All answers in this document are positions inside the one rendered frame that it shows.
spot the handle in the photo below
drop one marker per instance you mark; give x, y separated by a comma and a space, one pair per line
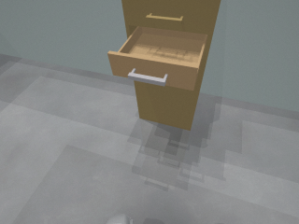
147, 79
164, 20

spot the cabinet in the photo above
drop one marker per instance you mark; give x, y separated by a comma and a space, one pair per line
168, 105

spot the robot left thigh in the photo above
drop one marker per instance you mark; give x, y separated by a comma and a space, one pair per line
120, 219

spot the drawer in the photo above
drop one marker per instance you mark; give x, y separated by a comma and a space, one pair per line
155, 52

